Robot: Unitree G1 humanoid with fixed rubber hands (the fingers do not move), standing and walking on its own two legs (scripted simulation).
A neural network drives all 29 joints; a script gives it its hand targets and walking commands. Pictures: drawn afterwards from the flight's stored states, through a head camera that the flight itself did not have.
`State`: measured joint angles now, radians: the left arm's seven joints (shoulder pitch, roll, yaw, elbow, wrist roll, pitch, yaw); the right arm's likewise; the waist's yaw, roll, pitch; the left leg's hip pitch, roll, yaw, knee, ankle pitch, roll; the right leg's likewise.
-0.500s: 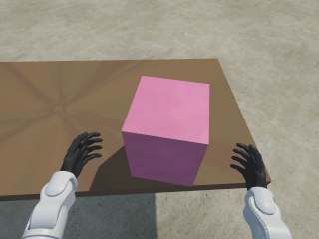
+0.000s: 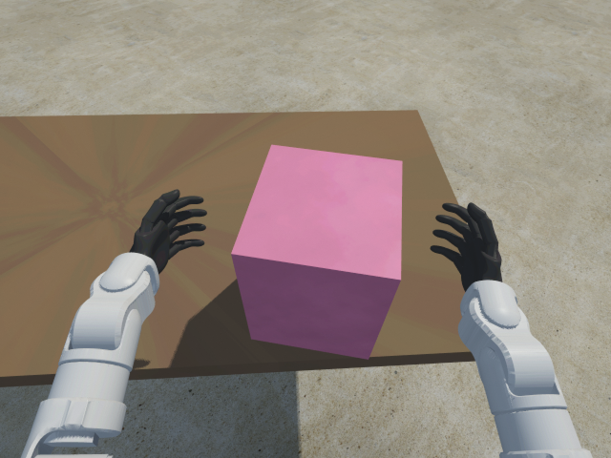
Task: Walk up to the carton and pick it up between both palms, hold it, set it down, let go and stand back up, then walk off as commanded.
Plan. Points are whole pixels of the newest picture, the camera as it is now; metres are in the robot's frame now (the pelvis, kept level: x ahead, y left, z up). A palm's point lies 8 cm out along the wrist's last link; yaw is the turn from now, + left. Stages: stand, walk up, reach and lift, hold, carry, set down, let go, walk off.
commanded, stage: reach and lift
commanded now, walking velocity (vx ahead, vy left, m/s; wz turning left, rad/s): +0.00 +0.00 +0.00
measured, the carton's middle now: (321, 256) +0.40 +0.00 -0.02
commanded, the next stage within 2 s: none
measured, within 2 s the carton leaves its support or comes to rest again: neither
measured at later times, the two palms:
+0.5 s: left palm (159, 184) +0.40 +0.21 +0.14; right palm (465, 212) +0.36 -0.17 +0.13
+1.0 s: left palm (183, 178) +0.44 +0.20 +0.11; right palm (447, 211) +0.39 -0.16 +0.10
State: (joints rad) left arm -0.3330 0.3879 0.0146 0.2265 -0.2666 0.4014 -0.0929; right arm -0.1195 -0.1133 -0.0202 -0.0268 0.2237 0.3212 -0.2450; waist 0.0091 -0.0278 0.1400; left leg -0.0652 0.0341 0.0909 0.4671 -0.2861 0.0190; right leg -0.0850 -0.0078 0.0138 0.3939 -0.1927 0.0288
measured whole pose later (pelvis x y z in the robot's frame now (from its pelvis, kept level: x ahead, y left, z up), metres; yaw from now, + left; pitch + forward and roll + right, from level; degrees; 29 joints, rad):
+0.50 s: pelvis +0.00 +0.00 +0.00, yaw +0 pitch -6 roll -1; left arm -0.68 0.42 0.01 0.49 -0.26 0.47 -0.09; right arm -0.48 -0.15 -0.02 0.25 0.24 0.38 -0.26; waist -0.02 -0.03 0.14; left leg -0.07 0.03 0.09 0.47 -0.29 0.02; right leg -0.09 -0.01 0.01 0.39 -0.19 0.03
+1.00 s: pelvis +0.01 +0.00 +0.00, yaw +0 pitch -1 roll -1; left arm -0.82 0.37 0.01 0.83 -0.20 0.21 -0.08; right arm -0.60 -0.10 -0.02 0.55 0.21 0.15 -0.26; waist -0.04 -0.03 0.11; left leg -0.17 0.03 0.09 0.47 -0.28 0.02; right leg -0.18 -0.01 0.01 0.39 -0.19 0.03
